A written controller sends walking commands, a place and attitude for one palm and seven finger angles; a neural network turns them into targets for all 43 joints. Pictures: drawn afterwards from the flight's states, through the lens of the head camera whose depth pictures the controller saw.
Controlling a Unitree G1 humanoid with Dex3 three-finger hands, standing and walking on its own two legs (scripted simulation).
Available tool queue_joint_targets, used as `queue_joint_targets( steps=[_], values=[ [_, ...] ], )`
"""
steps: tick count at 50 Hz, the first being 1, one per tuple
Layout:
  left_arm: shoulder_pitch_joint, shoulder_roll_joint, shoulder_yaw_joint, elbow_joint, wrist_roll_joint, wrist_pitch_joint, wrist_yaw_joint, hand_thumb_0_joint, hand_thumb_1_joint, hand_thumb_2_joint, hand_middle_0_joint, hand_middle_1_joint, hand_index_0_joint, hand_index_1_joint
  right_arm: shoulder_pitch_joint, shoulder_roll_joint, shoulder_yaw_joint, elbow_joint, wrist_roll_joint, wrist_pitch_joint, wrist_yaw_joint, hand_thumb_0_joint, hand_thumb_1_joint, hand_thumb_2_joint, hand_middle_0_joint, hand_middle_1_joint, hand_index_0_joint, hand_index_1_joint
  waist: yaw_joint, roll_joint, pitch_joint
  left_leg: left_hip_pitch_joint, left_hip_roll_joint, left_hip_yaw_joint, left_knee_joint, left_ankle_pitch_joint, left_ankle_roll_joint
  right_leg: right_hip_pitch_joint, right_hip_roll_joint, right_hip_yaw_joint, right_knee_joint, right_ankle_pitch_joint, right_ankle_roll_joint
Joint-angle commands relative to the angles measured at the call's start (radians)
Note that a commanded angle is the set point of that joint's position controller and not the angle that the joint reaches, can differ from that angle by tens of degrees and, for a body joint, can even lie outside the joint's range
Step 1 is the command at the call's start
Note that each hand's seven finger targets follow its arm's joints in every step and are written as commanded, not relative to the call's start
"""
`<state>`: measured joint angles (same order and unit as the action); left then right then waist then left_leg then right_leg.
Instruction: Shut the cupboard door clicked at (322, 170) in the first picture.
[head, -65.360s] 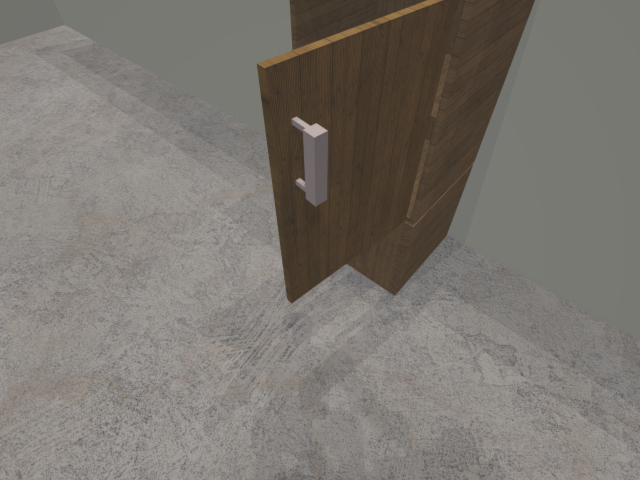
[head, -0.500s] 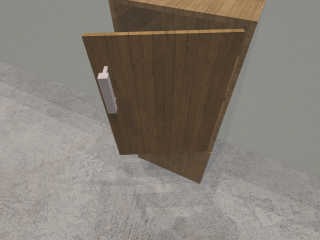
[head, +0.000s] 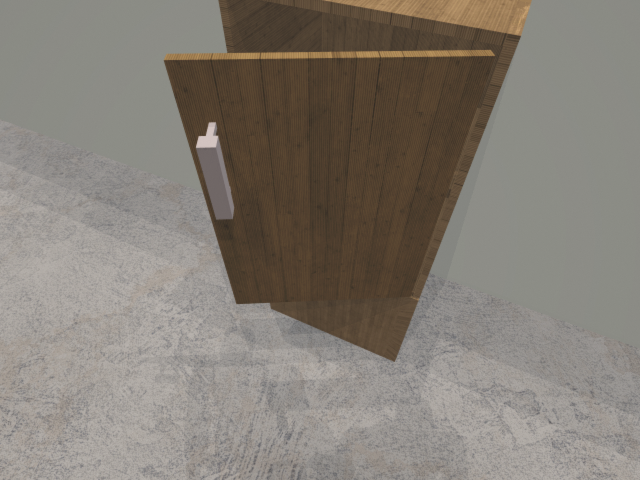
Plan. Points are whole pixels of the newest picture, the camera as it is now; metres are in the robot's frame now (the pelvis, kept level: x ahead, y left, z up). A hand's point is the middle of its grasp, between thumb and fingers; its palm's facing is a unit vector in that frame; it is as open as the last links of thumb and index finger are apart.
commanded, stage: look again from close up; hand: left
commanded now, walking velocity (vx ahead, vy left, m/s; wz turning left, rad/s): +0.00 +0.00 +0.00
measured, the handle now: (218, 171) +0.53 +0.17 +0.09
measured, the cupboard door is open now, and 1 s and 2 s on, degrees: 28 28 28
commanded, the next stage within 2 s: shuffle to correct the standing spot in 0.38 s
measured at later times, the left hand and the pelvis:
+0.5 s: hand out of the picture +0.03 +0.20 -0.18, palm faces -0.01 -0.98 -0.21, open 7.4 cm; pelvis +0.02 +0.02 +0.00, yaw -1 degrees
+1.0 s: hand out of the picture -0.02 +0.15 -0.19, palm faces +0.11 -0.98 -0.14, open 7.4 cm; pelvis +0.08 +0.00 -0.01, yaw +4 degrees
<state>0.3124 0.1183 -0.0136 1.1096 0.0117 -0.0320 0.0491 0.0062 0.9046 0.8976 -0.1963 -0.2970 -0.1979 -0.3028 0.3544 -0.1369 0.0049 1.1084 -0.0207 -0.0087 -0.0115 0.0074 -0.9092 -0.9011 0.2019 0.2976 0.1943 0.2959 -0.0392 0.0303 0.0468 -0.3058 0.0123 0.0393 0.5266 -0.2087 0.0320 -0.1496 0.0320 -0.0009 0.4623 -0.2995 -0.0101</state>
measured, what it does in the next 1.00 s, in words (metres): shifts its weight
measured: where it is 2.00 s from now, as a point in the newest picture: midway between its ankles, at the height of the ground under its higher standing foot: outside the picture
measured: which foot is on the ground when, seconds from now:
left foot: down 0.00-1.00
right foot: down 0.00-1.00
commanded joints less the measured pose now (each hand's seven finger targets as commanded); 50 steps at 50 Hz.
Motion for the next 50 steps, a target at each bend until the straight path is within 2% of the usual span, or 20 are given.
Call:
queue_joint_targets(
  steps=[1,2,5,14,23,25,27,29,31,33,36,38,40,41,42,44,45,47,49,50],
  values=[
    [0.055,0.099,0.014,-0.053,0.001,-0.012,0.007,0.000,0.900,0.900,-0.200,-0.300,-0.200,-0.300,0.044,-0.098,-0.016,-0.076,0.003,-0.026,-0.010,0.000,-0.900,-0.900,0.200,0.300,0.200,0.300,0.014,-0.042,-0.022,0.049,0.085,-0.128,-0.085,0.021,0.011,-0.104,-0.097,0.083,-0.046,0.005,-0.056],
    [0.060,0.098,0.015,-0.057,0.005,-0.009,0.006,0.000,0.900,0.900,-0.200,-0.300,-0.200,-0.300,0.029,-0.100,-0.017,-0.080,0.002,-0.029,-0.010,0.000,-0.900,-0.900,0.200,0.300,0.200,0.300,0.025,-0.003,0.013,0.022,0.084,-0.129,-0.101,0.021,0.017,-0.108,-0.093,0.079,-0.040,0.012,-0.054],
    [0.065,0.105,0.014,-0.064,0.005,-0.002,0.004,0.000,0.900,0.900,-0.200,-0.300,-0.200,-0.300,0.005,-0.113,-0.019,-0.092,0.003,-0.025,-0.009,0.000,-0.900,-0.900,0.200,0.300,0.200,0.300,0.033,-0.053,0.057,0.002,0.088,-0.144,-0.136,-0.045,0.022,-0.137,-0.087,0.079,-0.030,-0.025,-0.047],
    [0.053,0.160,0.024,-0.083,0.007,0.001,0.001,0.000,0.900,0.900,-0.200,-0.300,-0.200,-0.300,-0.051,-0.162,-0.025,-0.087,0.007,-0.036,-0.012,0.000,-0.900,-0.900,0.200,0.300,0.200,0.300,0.043,-0.050,0.004,0.090,0.094,-0.124,-0.145,0.094,0.033,-0.104,-0.103,0.084,-0.029,0.079,-0.030],
    [0.026,0.203,0.026,-0.081,0.008,0.004,-0.008,0.000,0.900,0.900,-0.200,-0.300,-0.200,-0.300,-0.115,-0.194,-0.031,-0.085,0.010,-0.037,-0.012,0.000,-0.900,-0.900,0.200,0.300,0.200,0.300,0.043,-0.024,-0.020,0.132,0.093,-0.106,-0.142,0.123,0.028,-0.084,-0.118,0.098,-0.063,0.130,-0.025],
    [0.038,0.167,0.017,-0.066,0.006,0.010,-0.010,0.000,0.900,0.900,-0.200,-0.300,-0.200,-0.300,-0.112,-0.163,-0.022,-0.076,0.008,-0.031,-0.010,0.000,-0.900,-0.900,0.200,0.300,0.200,0.300,0.039,-0.015,-0.030,0.142,0.098,-0.107,-0.155,0.065,0.023,-0.086,-0.115,0.084,-0.065,0.082,-0.017],
    [0.061,0.154,0.013,-0.057,0.011,0.017,-0.014,0.000,0.900,0.900,-0.200,-0.300,-0.200,-0.300,-0.107,-0.158,-0.022,-0.069,0.006,-0.021,-0.008,0.000,-0.900,-0.900,0.200,0.300,0.200,0.300,0.042,-0.004,-0.003,0.114,0.110,-0.135,-0.186,-0.096,0.032,-0.097,-0.100,0.054,-0.048,-0.025,-0.017],
    [0.067,0.156,0.016,-0.057,0.016,0.023,-0.021,0.000,0.900,0.900,-0.200,-0.300,-0.200,-0.300,-0.111,-0.183,-0.031,-0.074,0.001,-0.013,-0.005,0.000,-0.900,-0.900,0.200,0.300,0.200,0.300,0.040,0.024,0.029,0.069,0.131,-0.181,-0.238,-0.274,0.045,-0.126,-0.081,0.021,-0.010,-0.115,-0.018],
    [0.075,0.156,0.019,-0.061,0.020,0.023,-0.025,0.000,0.900,0.900,-0.200,-0.300,-0.200,-0.300,-0.108,-0.198,-0.041,-0.078,0.001,-0.011,-0.005,0.000,-0.900,-0.900,0.200,0.300,0.200,0.300,0.042,0.032,0.043,0.051,0.160,-0.235,-0.268,-0.332,0.068,-0.145,-0.069,-0.009,0.027,-0.126,-0.018],
    [0.084,0.155,0.022,-0.063,0.023,0.020,-0.028,0.000,0.900,0.900,-0.200,-0.300,-0.200,-0.300,-0.099,-0.198,-0.045,-0.084,0.002,-0.013,-0.008,0.000,-0.900,-0.900,0.200,0.300,0.200,0.300,0.045,0.023,0.046,0.041,0.168,-0.255,-0.248,-0.289,0.088,-0.144,-0.071,-0.012,0.032,-0.108,-0.021],
    [0.111,0.155,0.026,-0.058,0.020,0.012,-0.030,0.000,0.900,0.900,-0.200,-0.300,-0.200,-0.300,-0.094,-0.186,-0.047,-0.089,0.002,-0.018,-0.010,0.000,-0.900,-0.900,0.200,0.300,0.200,0.300,0.050,0.027,0.015,0.036,0.149,-0.230,-0.184,-0.187,0.088,-0.111,-0.085,0.000,0.009,-0.080,-0.028],
    [0.133,0.161,0.031,-0.054,0.019,0.007,-0.030,0.000,0.900,0.900,-0.200,-0.300,-0.200,-0.300,-0.101,-0.166,-0.044,-0.092,0.004,-0.023,-0.010,0.000,-0.900,-0.900,0.200,0.300,0.200,0.300,0.058,-0.033,0.005,-0.009,0.108,-0.170,-0.088,-0.074,0.073,-0.052,-0.112,0.038,-0.033,-0.039,-0.040],
    [0.172,0.182,0.040,-0.043,0.016,0.003,-0.025,0.000,0.900,0.900,-0.200,-0.300,-0.200,-0.300,-0.118,-0.126,-0.036,-0.103,0.005,-0.028,-0.009,0.000,-0.900,-0.900,0.200,0.300,0.200,0.300,0.070,-0.162,0.000,-0.104,0.029,-0.039,0.076,-0.024,0.039,0.039,-0.185,0.129,-0.102,0.029,-0.073],
    [0.199,0.196,0.046,-0.033,0.016,0.002,-0.020,0.000,0.900,0.900,-0.200,-0.300,-0.200,-0.300,-0.136,-0.100,-0.032,-0.113,0.003,-0.029,-0.006,0.000,-0.900,-0.900,0.200,0.300,0.200,0.300,0.076,-0.239,0.008,-0.177,-0.009,0.016,0.164,-0.086,0.022,0.085,-0.244,0.198,-0.133,0.120,-0.106],
    [0.236,0.196,0.048,-0.025,0.017,-0.001,-0.016,0.000,0.900,0.900,-0.200,-0.300,-0.200,-0.300,-0.175,-0.084,-0.031,-0.127,-0.001,-0.026,-0.004,0.000,-0.900,-0.900,0.200,0.300,0.200,0.300,0.094,-0.262,0.044,-0.263,-0.018,0.041,0.248,-0.223,0.014,0.117,-0.295,0.250,-0.150,0.258,-0.147],
    [0.266,0.177,0.046,-0.011,0.027,-0.010,-0.008,0.000,0.900,0.900,-0.200,-0.300,-0.200,-0.300,-0.216,-0.078,-0.036,-0.142,-0.001,-0.028,-0.001,0.000,-0.900,-0.900,0.200,0.300,0.200,0.300,0.102,-0.190,0.081,-0.355,0.003,0.027,0.381,-0.312,0.017,0.167,-0.327,0.247,-0.129,0.536,-0.206],
    [0.264,0.173,0.047,-0.008,0.029,-0.011,-0.005,0.000,0.900,0.900,-0.200,-0.300,-0.200,-0.300,-0.224,-0.070,-0.035,-0.145,0.002,-0.028,0.000,0.000,-0.900,-0.900,0.200,0.300,0.200,0.300,0.097,-0.157,0.084,-0.355,0.012,0.032,0.364,-0.313,0.018,0.180,-0.315,0.213,-0.110,0.604,-0.213],
    [0.232,0.170,0.046,-0.012,0.030,-0.008,-0.002,0.000,0.900,0.900,-0.200,-0.300,-0.200,-0.300,-0.200,-0.046,-0.032,-0.133,0.005,-0.029,0.003,0.000,-0.900,-0.900,0.200,0.300,0.200,0.300,0.070,-0.132,0.080,-0.234,0.009,0.071,0.227,-0.248,0.016,0.114,-0.264,0.125,-0.068,0.630,-0.184],
    [0.173,0.164,0.041,-0.020,0.014,-0.004,-0.005,0.000,0.900,0.900,-0.200,-0.300,-0.200,-0.300,-0.024,-0.052,-0.031,-0.070,0.002,-0.037,-0.007,0.000,-0.900,-0.900,0.200,0.300,0.200,0.300,-0.017,-0.111,-0.017,0.105,-0.023,0.088,-0.019,0.000,0.024,-0.008,-0.174,0.029,0.124,0.673,-0.113],
    [0.176,0.137,0.039,-0.029,0.004,-0.003,-0.007,0.000,0.900,0.900,-0.200,-0.300,-0.200,-0.300,0.091,-0.121,-0.043,-0.032,-0.003,-0.044,-0.021,0.000,-0.900,-0.900,0.200,0.300,0.200,0.300,-0.051,0.018,-0.100,0.349,0.125,-0.107,-0.056,0.306,0.082,-0.181,-0.111,-0.006,0.325,0.505,-0.050]
  ],
)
